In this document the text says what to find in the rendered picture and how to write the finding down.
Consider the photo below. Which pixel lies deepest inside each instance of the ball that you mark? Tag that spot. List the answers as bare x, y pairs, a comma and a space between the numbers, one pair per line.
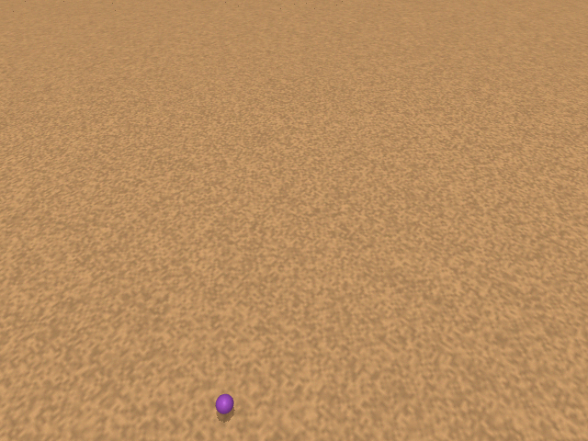
224, 403

